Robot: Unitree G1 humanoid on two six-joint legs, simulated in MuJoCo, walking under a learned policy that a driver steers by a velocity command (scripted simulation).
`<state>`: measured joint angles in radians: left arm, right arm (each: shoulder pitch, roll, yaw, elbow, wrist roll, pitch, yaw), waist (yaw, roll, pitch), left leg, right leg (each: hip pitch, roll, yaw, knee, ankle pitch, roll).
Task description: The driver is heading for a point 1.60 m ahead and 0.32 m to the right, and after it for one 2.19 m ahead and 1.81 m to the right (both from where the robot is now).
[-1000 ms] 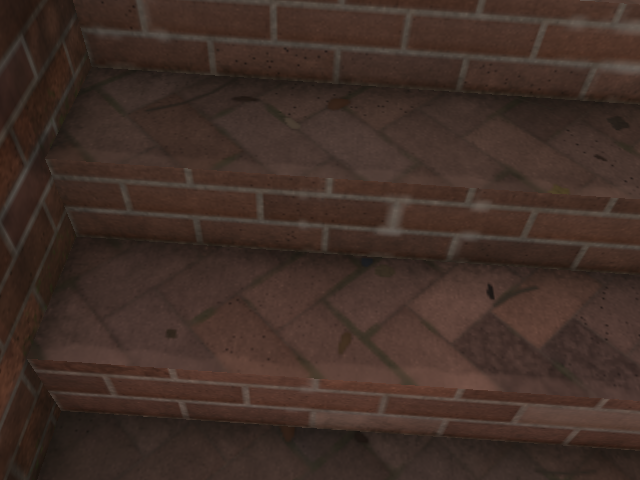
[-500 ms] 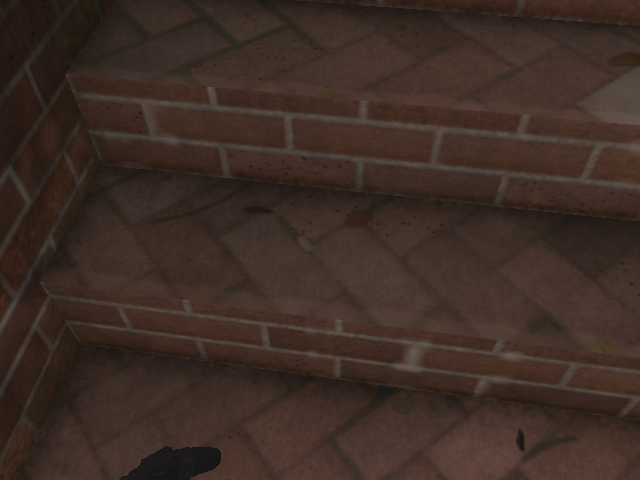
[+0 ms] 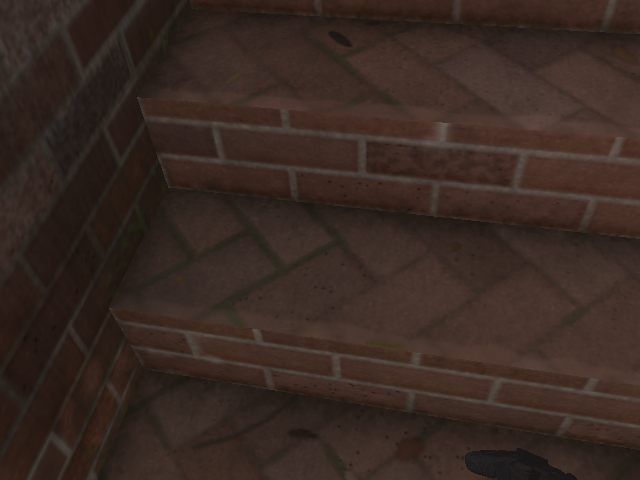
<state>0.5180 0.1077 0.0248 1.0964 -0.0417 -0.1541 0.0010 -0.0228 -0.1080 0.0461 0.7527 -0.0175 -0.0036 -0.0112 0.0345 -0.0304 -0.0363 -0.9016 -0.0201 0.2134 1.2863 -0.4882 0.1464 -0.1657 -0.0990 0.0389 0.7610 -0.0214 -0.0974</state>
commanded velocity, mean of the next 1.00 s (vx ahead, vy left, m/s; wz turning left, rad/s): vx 0.50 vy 0.00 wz -0.05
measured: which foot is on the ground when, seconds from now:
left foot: down 0.00-0.40, up 0.42-0.84, down 0.86-1.00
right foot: up 0.00-0.36, down 0.38-0.90, up 0.92-1.00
